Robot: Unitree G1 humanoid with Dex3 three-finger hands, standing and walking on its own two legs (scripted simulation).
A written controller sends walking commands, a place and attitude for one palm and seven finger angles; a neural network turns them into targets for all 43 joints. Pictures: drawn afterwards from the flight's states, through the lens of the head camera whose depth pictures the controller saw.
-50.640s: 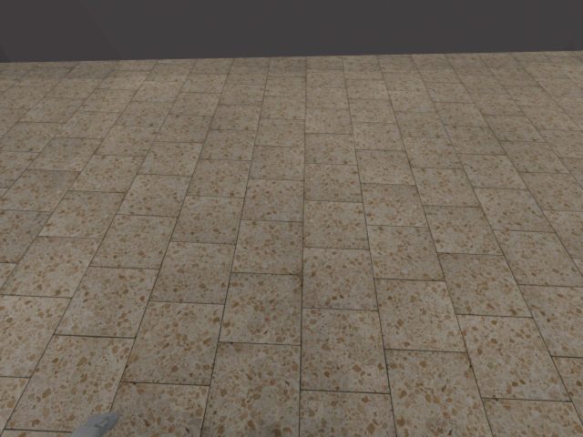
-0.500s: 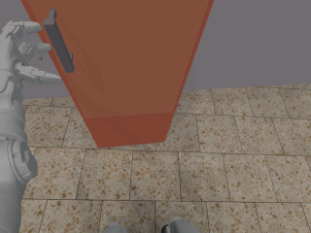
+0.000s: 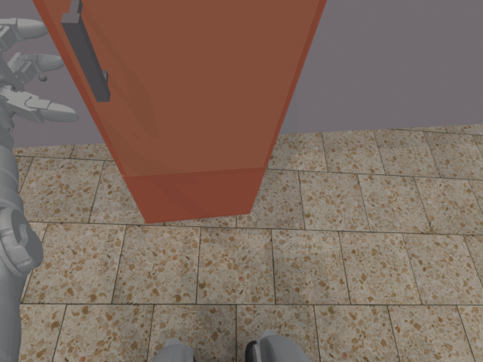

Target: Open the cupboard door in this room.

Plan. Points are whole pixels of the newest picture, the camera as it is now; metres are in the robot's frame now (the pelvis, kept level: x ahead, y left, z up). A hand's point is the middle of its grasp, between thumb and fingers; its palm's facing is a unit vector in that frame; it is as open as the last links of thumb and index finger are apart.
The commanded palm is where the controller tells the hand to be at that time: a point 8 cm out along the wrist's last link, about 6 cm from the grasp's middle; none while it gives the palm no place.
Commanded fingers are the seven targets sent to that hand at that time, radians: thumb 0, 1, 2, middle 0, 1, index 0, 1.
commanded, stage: move the hooked fingers beside the handle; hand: left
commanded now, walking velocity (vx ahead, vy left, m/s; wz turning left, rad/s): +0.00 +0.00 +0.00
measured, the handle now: (90, 54) +0.57 +0.18 +0.13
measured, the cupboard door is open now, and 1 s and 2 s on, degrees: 0 0 0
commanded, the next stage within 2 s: slide the fingers in behind the handle in 0.46 s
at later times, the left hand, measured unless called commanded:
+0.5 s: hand (45, 78) +0.53 +0.24 +0.12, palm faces +0.03 -1.00 -0.02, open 14.0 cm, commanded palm +0.51 +0.28 +0.12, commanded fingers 0.00 -0.50 0.30 -0.30 -1.20 -0.30 -1.20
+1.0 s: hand (59, 75) +0.54 +0.22 +0.12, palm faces +0.05 -1.00 +0.00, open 14.2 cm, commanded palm +0.51 +0.25 +0.12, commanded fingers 0.00 -0.50 0.30 -0.30 -1.20 -0.30 -1.20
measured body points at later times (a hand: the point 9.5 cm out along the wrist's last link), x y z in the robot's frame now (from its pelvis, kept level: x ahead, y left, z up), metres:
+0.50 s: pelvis +0.00 +0.00 +0.00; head +0.12 +0.02 +0.43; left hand +0.52 +0.29 +0.13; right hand -0.03 -0.26 -0.10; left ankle +0.00 +0.10 -0.69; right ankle +0.00 -0.13 -0.69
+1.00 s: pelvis +0.02 +0.00 +0.00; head +0.13 +0.02 +0.44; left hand +0.53 +0.27 +0.12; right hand -0.02 -0.27 -0.10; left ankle +0.00 +0.10 -0.69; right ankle +0.00 -0.13 -0.69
